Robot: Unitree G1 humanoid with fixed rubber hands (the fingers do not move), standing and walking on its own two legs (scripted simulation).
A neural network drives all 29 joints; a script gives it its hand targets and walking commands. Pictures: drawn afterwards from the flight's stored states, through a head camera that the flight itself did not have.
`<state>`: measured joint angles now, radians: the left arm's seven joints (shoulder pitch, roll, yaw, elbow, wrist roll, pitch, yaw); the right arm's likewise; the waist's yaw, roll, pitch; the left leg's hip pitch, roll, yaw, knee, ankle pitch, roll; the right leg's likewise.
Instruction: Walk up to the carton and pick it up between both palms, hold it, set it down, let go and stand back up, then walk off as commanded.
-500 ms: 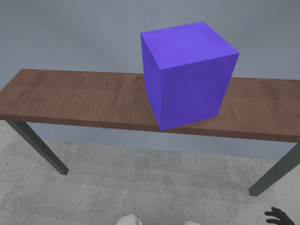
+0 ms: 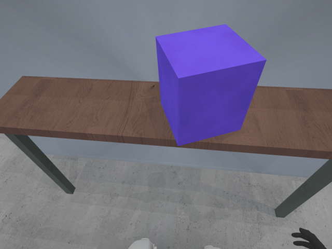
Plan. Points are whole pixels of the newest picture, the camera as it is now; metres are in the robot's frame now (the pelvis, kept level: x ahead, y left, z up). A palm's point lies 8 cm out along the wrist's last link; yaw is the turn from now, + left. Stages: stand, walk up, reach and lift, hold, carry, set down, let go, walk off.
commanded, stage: walk up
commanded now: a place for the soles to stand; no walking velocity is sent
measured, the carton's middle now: (201, 86) +0.56 -0.04 +0.08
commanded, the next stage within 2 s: none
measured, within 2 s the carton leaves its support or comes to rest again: neither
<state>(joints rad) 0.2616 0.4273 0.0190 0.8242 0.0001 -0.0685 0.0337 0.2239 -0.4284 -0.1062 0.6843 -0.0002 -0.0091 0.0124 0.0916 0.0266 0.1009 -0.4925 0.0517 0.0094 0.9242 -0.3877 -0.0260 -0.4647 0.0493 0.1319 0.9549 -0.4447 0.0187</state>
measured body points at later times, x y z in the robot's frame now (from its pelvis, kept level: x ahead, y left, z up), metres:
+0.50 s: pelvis +0.00 +0.01 +0.00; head +0.02 +0.00 +0.45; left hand +0.06 +0.34 -0.09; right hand +0.16 -0.31 -0.09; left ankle +0.06 +0.14 -0.69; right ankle +0.04 -0.14 -0.69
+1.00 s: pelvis +0.00 +0.00 +0.00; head +0.02 -0.01 +0.45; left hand +0.06 +0.34 -0.09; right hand +0.16 -0.31 -0.09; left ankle +0.06 +0.14 -0.68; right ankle +0.04 -0.14 -0.69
